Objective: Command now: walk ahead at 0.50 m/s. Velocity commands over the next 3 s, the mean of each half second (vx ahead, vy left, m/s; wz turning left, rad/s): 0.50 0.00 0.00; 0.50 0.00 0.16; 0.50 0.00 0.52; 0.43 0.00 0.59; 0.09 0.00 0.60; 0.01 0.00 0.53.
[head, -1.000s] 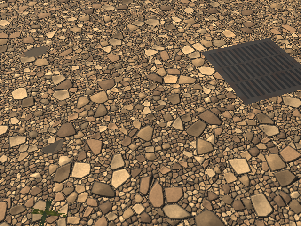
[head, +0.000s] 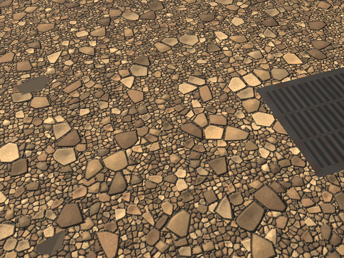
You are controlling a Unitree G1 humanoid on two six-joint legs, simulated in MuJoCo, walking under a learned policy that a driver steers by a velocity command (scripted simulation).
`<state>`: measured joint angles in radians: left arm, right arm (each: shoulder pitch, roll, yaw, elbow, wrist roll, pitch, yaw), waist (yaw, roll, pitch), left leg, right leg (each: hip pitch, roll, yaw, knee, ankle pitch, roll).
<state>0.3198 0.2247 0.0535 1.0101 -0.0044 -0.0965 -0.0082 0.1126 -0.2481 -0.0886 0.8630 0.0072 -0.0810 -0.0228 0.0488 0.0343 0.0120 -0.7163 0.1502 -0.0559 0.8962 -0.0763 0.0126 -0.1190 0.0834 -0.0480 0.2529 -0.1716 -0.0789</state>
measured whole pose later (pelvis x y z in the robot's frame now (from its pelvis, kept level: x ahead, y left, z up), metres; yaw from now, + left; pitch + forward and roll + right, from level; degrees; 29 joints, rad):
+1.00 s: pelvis +0.55 -0.01 +0.00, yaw +6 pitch +1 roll -1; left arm 0.23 0.24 0.06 0.94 0.02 -0.11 -0.02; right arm 0.25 -0.28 -0.08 0.89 0.04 -0.05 -0.02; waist 0.02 0.05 0.02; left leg -0.61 0.10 -0.07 1.13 -0.24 0.04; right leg -0.20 0.02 -0.14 0.35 -0.17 -0.06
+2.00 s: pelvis +1.06 +0.15 -0.01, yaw +41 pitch +2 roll -1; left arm 0.13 0.26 0.06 0.73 0.02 -0.08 -0.01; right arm 0.26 -0.32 -0.09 0.65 0.02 0.01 -0.03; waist -0.01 0.04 0.05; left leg -0.54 0.00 -0.07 1.22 -0.48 -0.04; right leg -0.35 0.00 -0.07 0.48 -0.17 -0.03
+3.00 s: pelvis +1.13 +0.23 +0.00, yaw +74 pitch +1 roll +1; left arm 0.17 0.27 0.06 0.72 0.01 0.02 0.02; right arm 0.18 -0.32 -0.09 0.61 0.01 0.06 -0.02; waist 0.03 0.02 0.05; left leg -0.44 -0.01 -0.06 0.91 -0.44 -0.09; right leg -0.25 -0.06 -0.05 0.46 -0.23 0.00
